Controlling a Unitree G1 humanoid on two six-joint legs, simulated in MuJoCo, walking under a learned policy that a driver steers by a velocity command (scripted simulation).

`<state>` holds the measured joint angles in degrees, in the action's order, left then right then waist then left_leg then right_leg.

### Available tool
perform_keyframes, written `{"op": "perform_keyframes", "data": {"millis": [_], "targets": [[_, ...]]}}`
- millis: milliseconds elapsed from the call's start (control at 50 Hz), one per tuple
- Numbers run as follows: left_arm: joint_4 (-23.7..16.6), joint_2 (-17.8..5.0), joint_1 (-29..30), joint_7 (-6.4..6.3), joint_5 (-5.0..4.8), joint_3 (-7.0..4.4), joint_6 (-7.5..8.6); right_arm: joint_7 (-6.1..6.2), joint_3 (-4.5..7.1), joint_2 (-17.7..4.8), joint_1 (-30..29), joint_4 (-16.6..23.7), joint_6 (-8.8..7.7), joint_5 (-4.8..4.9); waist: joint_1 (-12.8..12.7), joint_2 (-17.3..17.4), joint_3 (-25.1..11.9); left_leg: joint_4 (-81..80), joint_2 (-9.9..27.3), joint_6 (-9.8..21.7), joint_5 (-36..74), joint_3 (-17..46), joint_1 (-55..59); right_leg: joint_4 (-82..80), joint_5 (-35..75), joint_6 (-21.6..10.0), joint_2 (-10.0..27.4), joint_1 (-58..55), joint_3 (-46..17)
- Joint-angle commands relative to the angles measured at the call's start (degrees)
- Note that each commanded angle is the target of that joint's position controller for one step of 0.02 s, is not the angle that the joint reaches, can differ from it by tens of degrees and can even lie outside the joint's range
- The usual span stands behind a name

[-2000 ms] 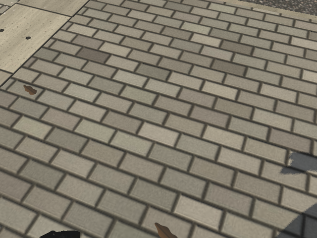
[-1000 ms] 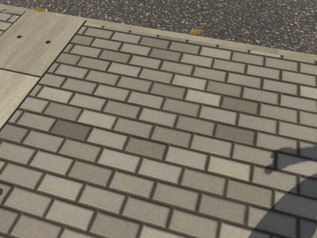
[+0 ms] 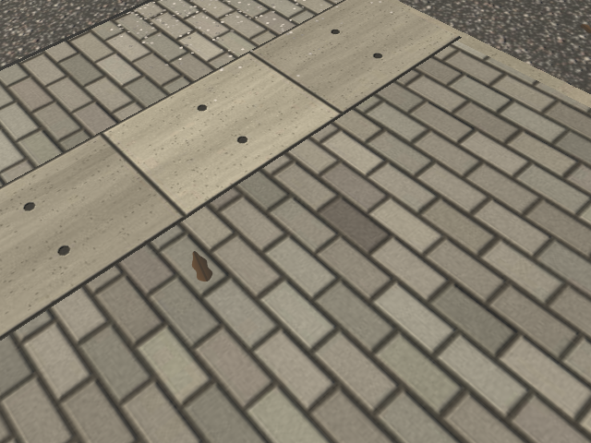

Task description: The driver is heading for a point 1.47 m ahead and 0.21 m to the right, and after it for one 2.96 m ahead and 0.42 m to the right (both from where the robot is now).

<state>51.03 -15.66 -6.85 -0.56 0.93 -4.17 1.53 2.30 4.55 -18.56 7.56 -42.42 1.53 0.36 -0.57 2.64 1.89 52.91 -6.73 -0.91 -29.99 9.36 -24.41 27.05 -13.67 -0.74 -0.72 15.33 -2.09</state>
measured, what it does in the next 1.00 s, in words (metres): walks ahead: left foot, then right foot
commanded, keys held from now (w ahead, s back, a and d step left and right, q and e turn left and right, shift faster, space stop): w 0.94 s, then no key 0.06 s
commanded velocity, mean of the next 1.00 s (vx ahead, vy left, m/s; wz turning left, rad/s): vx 0.39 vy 0.00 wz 0.06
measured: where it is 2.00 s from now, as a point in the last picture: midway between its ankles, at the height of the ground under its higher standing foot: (322, 325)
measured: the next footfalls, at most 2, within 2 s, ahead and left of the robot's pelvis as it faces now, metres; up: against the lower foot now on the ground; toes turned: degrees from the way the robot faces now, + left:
left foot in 0.26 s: +0.06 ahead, +0.14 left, +0.00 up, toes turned +1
right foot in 0.70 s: +0.41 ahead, -0.11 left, +0.00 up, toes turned -1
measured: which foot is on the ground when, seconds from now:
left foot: up 0.00-0.24, down 0.26-0.72, up 0.74-1.00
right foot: down 0.00-0.26, up 0.28-0.68, down 0.70-1.00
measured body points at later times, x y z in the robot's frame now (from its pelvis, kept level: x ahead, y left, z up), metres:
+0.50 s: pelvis +0.11 +0.03 +0.01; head +0.13 +0.05 +0.46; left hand +0.26 +0.30 -0.11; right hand +0.12 -0.24 -0.11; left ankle +0.02 +0.14 -0.74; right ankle +0.23 -0.13 -0.68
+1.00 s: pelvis +0.39 -0.03 +0.01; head +0.41 -0.03 +0.46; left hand +0.42 +0.25 -0.12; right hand +0.55 -0.30 -0.10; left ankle +0.52 +0.16 -0.67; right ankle +0.37 -0.11 -0.74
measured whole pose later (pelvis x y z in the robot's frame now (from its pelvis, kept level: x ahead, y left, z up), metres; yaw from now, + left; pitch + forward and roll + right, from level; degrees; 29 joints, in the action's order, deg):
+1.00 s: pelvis +0.39 -0.03 +0.01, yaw +1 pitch +1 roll -1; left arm 52.1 -15.4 -17.7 1.3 0.3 -2.7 5.2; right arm 0.7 3.4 -17.2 9.6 -44.0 -4.0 0.1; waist -3.0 2.4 1.3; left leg 50.7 8.4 -0.4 -4.8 2.6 -39.1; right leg 14.5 -9.4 -4.1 -4.4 6.0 3.0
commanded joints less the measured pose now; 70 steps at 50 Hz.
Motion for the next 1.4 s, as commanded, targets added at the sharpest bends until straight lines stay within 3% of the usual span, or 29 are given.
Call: {"op": "perform_keyframes", "data": {"millis": [20, 60, 140, 200, 240, 260, 280, 300, 340, 400, 500, 620, 660, 700, 720, 740, 760, 800, 880, 980, 1100, 1180, 1200, 1220, 1240, 1260, 1300, 1340, 1400], "targets": [[-3.2, -7.3, 2.0, -0.38, -1.48, -0.94, 0.7, 0.1, 1.99, -5.8, 4.1, 1.3, 0.04, 0.02, 1.4, -10.1, -5.1, 9.4, 4.1, -2.5, 2.9, 0.7, -8.0, -10.4, 5.8, -11.2, 15.0, -9.9, -15.8], [-1.5, -8.1, -0.9, -0.7, -1.91, -1.05, 0.17, -0.96, 0.86, -3.3, 1.6, 1.8, -0.61, 0.4, -0.5, -13.5, -2.4, 2.3, 5.3, -2.9, 6.4, -5.3, -7.8, -15.3, -11.0, -10.3, 12.2, -9.3, -14.6], [-1.1, -11.3, -4.0, -1.17, -1.77, -1.81, 0.56, -1.61, -0.22, -1.7, -4.1, 3.1, -3.13, 0.62, -3.3, -13.0, -1.0, -14.2, 6.7, -1.6, 6.1, -9.8, 0.1, -16.4, -9.1, -10.5, 12.8, -7.4, -12.9], [-1.1, -12.0, -4.1, -0.42, -2.82, -1.96, 0.66, -1.97, 0.2, -2.6, 0.5, 0.7, -4.35, 1.09, -0.6, -11.7, -0.9, -27.3, 5.4, 1.1, 14.6, -12.4, 11.5, -15.0, -9.0, -10.8, 12.8, -2.6, -11.8], [-1.2, -9.0, -3.8, 0.07, -2.71, -0.98, 0.94, -1.7, 0.86, -3.6, 6.8, -1.9, -4.46, 1.25, 2.6, -9.7, -2.7, -31.1, 6.1, 3.3, 17.3, -11.2, 24.1, -10.6, -8.9, -8.4, 11.2, 4.3, -10.1], [-2.1, -5.0, -1.9, 0.51, -1.93, 0.3, 1.45, -1.27, 1.31, -5.0, 12.7, -3.1, -4.51, 1.34, 5.3, -5.6, -4.9, -32.7, 12.0, 5.2, 14.4, -3.4, 32.5, -1.5, -9.3, -5.3, 8.0, 11.0, -6.0], [-4.7, -0.9, -0.4, 0.87, -1.28, 1.36, 2.65, -1.04, 2.72, -11.2, 16.6, -3.8, -4.29, 0.73, 5.4, 9.2, -6.5, -37.0, 23.2, 10.9, 6.0, 14.4, 38.6, 15.0, -12.7, -1.2, 1.0, 23.0, 3.6], [-6.5, -5.9, 3.7, 0.71, -2.46, 0.26, 3.67, -1.84, 2.96, -11.4, 18.9, -4.2, -4.97, 0.02, 7.9, 10.4, -2.5, -42.6, 29.9, 17.5, -1.2, 26.7, 35.0, 26.0, -20.4, -1.0, 1.4, 31.1, 1.7], [-5.1, -8.6, 1.1, 1.39, -3.69, -0.7, 4.26, -2.23, 1.17, -5.7, 13.5, -2.7, -6.39, -0.4, 4.4, 6.4, 3.0, -43.9, 25.4, 15.3, -2.6, 19.4, 32.0, 33.3, -11.7, -2.8, 6.3, 35.3, -1.2], [-4.9, -7.1, 1.8, 2.21, -2.13, -0.58, 4.5, -2.33, 0.45, -4.4, 11.3, -1.9, -6.36, -0.3, 3.0, 4.2, 3.7, -46.0, 21.3, 12.6, 14.3, 9.0, 28.6, 29.8, -1.0, -1.9, 8.2, 33.3, 0.0], [-7.6, -3.1, 8.4, 2.95, -1.61, 1.24, 4.02, -1.77, 0.86, -5.9, 13.6, -3.0, -6.13, 0.01, 4.3, 3.3, 3.7, -47.2, 17.1, 11.8, 26.6, -2.6, 20.6, 13.0, 13.0, 1.7, 5.3, 23.4, 3.6], [-10.6, -5.5, 12.5, 4.07, -2.26, 1.27, 4.1, -1.61, 1.34, -7.3, 16.7, -5.4, -6.01, 1.0, 3.4, 3.3, 4.9, -45.0, 21.6, 10.3, 31.6, -3.4, 25.4, 3.1, 14.1, -1.6, 3.5, 18.3, 2.7], [-9.9, -7.7, 8.1, 3.96, -2.11, 0.31, 4.19, -1.43, 1.65, -8.4, 16.1, -5.4, -5.38, 0.76, 0.3, 4.5, 0.9, -38.1, 21.5, 8.9, 48.9, -4.7, 28.4, 2.9, 10.4, -3.5, 1.1, 11.0, 4.7], [-5.3, -12.0, -9.2, 2.86, -2.07, -2.05, 3.75, -0.98, 0.78, -7.0, 16.4, -5.0, -4.57, 0.02, -7.8, 3.4, -10.8, -15.7, 16.9, 5.7, 55.9, -8.5, 19.8, 4.7, 9.7, -7.1, 1.7, -14.3, 3.7], [-4.2, -17.6, -16.6, 2.34, -0.59, -3.32, 3.34, -1.41, -0.94, -1.0, 22.6, -3.2, -5.28, -0.31, -6.3, -9.8, -20.8, 7.9, 9.6, 1.9, 33.0, -10.3, -2.0, 3.3, -0.9, -15.2, 17.3, -37.0, -20.8], [-3.5, -15.1, -17.8, 2.76, -1.34, -2.4, 3.3, -1.56, -1.64, 0.3, 23.0, -4.2, -6.68, 0.57, -6.1, -18.7, -27.1, 19.8, 3.3, 1.2, -2.0, -3.0, -10.3, -9.2, -11.7, -18.7, 23.1, -40.2, -42.5], [-3.9, -11.9, -13.2, 2.7, -1.87, -1.3, 3.39, -1.99, -0.1, -5.2, 17.4, -2.8, -7.6, 2.32, -6.1, -14.6, -17.0, 24.7, 7.0, 2.1, -0.6, -1.1, -17.2, -11.6, -16.5, -15.8, 21.4, -33.4, -37.2], [-5.3, -8.8, -5.8, 2.49, -1.11, -0.44, 3.53, -1.83, -0.13, -5.4, 10.5, -1.0, -8.18, 1.91, -2.9, -6.1, -5.5, 19.7, 12.7, 3.3, 8.5, -4.7, -16.2, -13.6, -7.8, -12.9, 17.4, -15.8, -22.9], [-5.1, -6.7, -2.3, 2.71, -0.51, 0.02, 4.91, -1.48, -0.16, -2.1, 13.2, -2.1, -5.62, 0.56, 2.1, -7.5, -2.4, 12.2, 16.2, 2.4, 14.6, -4.7, -8.2, -19.6, 2.7, -13.6, 13.5, -2.3, -12.4], [-3.5, -8.5, -5.0, 1.38, -0.75, -0.22, 4.77, -1.56, -0.59, -1.5, 3.9, 0.8, -6.0, -0.65, 0.7, -4.6, 1.4, -5.3, 15.6, -0.2, 29.5, -6.7, -12.0, -20.4, 20.4, -12.5, 10.6, -2.6, -3.0], [-0.9, -9.7, -11.0, 0.48, -1.38, -0.16, 2.5, -3.58, -1.34, -0.6, -4.4, 3.2, -7.16, -0.32, -2.8, -5.8, -1.0, -22.0, 10.1, 1.0, 38.0, -9.1, -5.0, -12.9, 30.6, -9.5, 10.7, -10.5, 0.3], [-0.7, -9.2, -9.5, 0.05, -1.38, -0.05, 1.13, -3.65, 0.59, -5.7, 5.4, 0.6, -7.67, -1.56, 3.2, -5.0, -7.0, -29.5, 8.4, 5.1, 43.4, -9.3, 9.4, 3.5, 34.1, -5.1, 8.3, -13.7, 0.0], [-1.6, -6.6, -12.6, 0.09, 0.16, 0.96, 1.53, -3.25, 1.3, -9.9, 9.5, 0.4, -7.64, -2.62, 2.8, 1.5, -14.8, -23.4, 17.1, 8.7, 69.1, -1.9, 24.4, 15.7, 20.2, -2.3, 4.4, -5.7, 2.0], [0.1, -1.3, -21.4, 0.64, 0.06, 2.79, 1.82, -3.0, 0.53, -8.6, 10.5, 0.0, -6.69, -2.96, 0.4, 12.8, -23.1, -22.3, 30.0, 19.7, 78.7, 13.3, 39.9, 32.9, -17.6, 1.6, -1.6, 8.7, 1.7], [1.2, -5.6, -20.3, 0.95, -1.31, 1.88, 1.49, -3.34, -0.56, -4.1, 11.8, -0.2, -5.85, -1.56, 2.5, 9.0, -26.1, -24.5, 29.5, 20.6, 69.8, 16.7, 38.7, 38.2, -28.0, 2.3, -1.0, 11.0, -3.9], [-0.1, -8.4, -15.5, 0.88, -2.42, 1.01, 0.81, -3.53, -0.81, -3.7, 8.6, -0.1, -5.39, -0.65, 2.6, 5.5, -19.9, -27.3, 27.1, 18.4, 58.4, 13.1, 32.8, 40.3, -26.3, 2.6, 1.0, 14.1, -4.0], [-1.3, -7.9, -10.1, -0.2, -1.97, 0.63, -1.1, -3.32, -0.88, -3.6, 2.2, 0.2, -4.8, -0.63, 1.1, 1.5, -10.8, -33.4, 23.6, 15.1, 35.5, 9.1, 19.8, 36.0, -20.4, 3.1, 4.0, 15.6, -1.6], [-1.6, -7.5, -10.2, -0.72, -1.83, 0.41, -2.19, -2.82, 0.26, -6.3, 0.1, 0.0, -4.17, -0.99, -0.3, 5.6, -7.8, -40.9, 20.8, 13.6, 10.3, 7.8, 9.9, 30.8, -15.5, 2.8, 4.3, 10.5, 1.0], [-0.6, -5.9, -11.3, -1.0, -1.12, 0.59, -1.4, -2.07, 0.7, -6.3, -2.0, 0.0, -4.7, -0.37, -1.6, 6.9, -7.3, -45.0, 19.4, 13.1, 3.8, 4.6, 4.1, 22.9, -11.2, 0.9, 3.8, 4.4, 2.8]]}}
Velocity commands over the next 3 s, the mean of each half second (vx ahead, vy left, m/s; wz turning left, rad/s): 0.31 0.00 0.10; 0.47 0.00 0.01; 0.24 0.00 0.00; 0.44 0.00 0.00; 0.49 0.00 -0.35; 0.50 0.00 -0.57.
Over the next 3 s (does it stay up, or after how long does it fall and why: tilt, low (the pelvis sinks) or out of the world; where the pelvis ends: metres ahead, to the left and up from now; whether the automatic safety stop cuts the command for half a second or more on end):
stays up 1.33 -0.07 -0.01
